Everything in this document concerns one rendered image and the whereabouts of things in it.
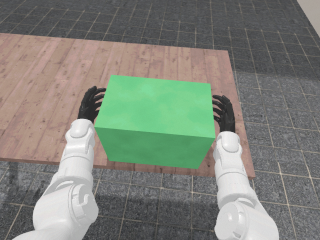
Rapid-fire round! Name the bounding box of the robot right upper arm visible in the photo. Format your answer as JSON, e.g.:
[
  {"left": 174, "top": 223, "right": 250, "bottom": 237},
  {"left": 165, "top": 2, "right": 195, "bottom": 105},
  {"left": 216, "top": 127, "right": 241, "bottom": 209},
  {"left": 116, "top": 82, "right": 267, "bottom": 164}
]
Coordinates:
[{"left": 214, "top": 201, "right": 279, "bottom": 240}]

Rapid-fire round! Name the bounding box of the table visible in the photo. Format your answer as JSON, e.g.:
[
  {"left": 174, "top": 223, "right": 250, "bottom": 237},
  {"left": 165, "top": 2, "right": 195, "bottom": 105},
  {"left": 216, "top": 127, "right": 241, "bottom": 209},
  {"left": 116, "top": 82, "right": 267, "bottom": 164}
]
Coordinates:
[{"left": 0, "top": 33, "right": 256, "bottom": 180}]

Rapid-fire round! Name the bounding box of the robot left upper arm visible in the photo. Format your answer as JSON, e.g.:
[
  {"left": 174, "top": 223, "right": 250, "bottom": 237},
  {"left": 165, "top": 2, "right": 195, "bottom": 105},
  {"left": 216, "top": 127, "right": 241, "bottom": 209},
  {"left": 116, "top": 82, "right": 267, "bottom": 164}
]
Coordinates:
[{"left": 12, "top": 183, "right": 99, "bottom": 240}]

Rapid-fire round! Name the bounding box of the carton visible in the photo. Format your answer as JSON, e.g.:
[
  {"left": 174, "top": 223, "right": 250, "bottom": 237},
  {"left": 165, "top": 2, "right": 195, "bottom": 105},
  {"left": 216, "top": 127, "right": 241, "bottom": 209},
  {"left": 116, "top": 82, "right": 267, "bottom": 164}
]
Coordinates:
[{"left": 94, "top": 75, "right": 216, "bottom": 169}]

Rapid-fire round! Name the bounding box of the right robot forearm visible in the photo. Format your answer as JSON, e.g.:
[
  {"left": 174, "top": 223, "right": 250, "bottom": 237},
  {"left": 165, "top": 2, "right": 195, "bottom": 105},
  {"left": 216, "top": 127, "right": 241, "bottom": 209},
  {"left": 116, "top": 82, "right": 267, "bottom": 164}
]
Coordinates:
[{"left": 213, "top": 131, "right": 269, "bottom": 216}]

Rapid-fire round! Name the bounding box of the left robot hand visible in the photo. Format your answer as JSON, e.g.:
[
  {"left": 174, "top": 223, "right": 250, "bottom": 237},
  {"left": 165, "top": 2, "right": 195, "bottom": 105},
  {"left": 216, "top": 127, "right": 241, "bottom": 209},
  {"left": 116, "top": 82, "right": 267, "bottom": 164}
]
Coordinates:
[{"left": 77, "top": 86, "right": 106, "bottom": 124}]

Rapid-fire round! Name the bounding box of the right robot hand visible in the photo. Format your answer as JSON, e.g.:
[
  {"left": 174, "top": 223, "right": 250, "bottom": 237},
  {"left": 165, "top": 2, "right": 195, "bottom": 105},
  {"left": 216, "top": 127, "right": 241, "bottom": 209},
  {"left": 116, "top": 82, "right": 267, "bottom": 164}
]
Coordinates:
[{"left": 212, "top": 95, "right": 236, "bottom": 133}]

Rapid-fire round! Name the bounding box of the left robot forearm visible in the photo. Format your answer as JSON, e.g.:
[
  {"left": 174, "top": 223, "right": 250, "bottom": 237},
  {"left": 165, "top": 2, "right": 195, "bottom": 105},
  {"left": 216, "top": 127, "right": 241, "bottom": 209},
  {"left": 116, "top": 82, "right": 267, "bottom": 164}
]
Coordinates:
[{"left": 33, "top": 119, "right": 95, "bottom": 230}]

